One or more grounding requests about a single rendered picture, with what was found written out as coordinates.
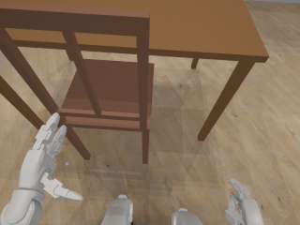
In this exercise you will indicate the robot left thigh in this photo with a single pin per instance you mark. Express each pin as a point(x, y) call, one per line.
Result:
point(120, 212)

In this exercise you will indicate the left robot forearm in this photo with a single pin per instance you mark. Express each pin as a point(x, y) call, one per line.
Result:
point(24, 208)

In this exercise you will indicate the robot right thigh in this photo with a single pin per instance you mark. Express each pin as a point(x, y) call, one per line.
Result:
point(185, 218)

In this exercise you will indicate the robot right hand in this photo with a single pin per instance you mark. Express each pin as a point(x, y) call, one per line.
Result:
point(249, 211)

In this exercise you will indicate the chair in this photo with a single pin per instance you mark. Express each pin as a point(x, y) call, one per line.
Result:
point(104, 94)

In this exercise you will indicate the robot left hand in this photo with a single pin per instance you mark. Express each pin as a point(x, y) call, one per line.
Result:
point(41, 157)

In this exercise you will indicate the table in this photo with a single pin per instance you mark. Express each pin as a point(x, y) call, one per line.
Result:
point(198, 29)

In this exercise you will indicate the robot thigh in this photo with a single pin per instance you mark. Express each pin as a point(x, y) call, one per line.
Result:
point(120, 212)
point(185, 218)

